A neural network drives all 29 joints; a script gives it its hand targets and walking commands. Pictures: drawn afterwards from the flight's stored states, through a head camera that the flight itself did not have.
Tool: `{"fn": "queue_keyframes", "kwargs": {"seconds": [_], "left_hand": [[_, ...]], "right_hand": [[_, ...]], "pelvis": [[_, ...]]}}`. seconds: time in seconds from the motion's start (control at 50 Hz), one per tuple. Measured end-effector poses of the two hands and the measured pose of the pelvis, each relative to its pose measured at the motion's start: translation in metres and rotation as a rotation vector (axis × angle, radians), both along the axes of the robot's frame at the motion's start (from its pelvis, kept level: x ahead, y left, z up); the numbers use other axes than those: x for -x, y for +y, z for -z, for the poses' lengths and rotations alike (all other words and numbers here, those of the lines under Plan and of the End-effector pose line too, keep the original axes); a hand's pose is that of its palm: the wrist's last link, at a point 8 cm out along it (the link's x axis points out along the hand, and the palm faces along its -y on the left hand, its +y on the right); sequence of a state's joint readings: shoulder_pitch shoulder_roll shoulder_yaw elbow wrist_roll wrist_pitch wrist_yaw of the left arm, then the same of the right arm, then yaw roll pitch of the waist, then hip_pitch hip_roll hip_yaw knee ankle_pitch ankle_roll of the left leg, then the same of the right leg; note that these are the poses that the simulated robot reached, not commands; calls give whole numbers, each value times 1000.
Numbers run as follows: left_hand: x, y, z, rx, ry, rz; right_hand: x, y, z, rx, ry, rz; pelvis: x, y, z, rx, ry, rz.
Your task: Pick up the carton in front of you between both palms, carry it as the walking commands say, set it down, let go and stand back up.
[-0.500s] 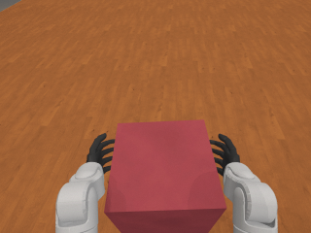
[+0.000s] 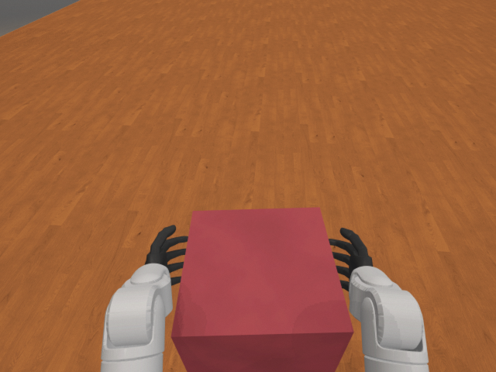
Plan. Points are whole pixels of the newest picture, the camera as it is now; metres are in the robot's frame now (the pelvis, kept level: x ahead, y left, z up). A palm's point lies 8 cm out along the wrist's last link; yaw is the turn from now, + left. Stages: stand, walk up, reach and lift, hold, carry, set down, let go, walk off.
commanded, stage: carry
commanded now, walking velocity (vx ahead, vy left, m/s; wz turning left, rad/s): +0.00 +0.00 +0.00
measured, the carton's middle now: (258, 304) +0.25 +0.00 -0.01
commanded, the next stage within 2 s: hold in 0.76 s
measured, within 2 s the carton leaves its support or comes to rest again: neither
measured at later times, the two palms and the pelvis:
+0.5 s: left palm (164, 282) +0.26 +0.15 +0.04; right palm (350, 285) +0.26 -0.15 +0.04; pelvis -0.03 +0.00 +0.00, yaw +0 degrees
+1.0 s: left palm (164, 289) +0.24 +0.14 +0.05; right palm (362, 305) +0.22 -0.15 +0.04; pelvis -0.05 +0.01 +0.01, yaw -3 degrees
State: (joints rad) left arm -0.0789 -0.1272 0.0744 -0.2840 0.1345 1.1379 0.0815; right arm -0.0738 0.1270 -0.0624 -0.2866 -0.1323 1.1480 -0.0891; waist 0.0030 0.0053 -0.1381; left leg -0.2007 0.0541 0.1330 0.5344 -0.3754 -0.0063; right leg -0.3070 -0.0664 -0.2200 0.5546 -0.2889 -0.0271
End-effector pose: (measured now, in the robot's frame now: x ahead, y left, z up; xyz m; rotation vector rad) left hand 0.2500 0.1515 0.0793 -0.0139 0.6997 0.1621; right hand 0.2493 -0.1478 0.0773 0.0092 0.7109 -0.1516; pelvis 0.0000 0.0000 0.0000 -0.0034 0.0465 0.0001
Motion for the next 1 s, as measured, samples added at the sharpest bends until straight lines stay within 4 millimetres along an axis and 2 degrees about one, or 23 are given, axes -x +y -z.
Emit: {"fn": "queue_keyframes", "kwargs": {"seconds": [0.48,0.76,1.0], "left_hand": [[-9,1,40,-65,-15,45],[-7,-1,33,-55,-50,39],[9,-7,27,-76,-43,98]], "right_hand": [[-8,1,42,63,-16,-49],[-6,-1,35,51,-51,-39],[27,-5,35,44,-42,7]], "pelvis": [[29,1,-4,-5,-12,0],[32,0,-3,-5,-8,1],[49,7,-11,7,-148,49]]}}
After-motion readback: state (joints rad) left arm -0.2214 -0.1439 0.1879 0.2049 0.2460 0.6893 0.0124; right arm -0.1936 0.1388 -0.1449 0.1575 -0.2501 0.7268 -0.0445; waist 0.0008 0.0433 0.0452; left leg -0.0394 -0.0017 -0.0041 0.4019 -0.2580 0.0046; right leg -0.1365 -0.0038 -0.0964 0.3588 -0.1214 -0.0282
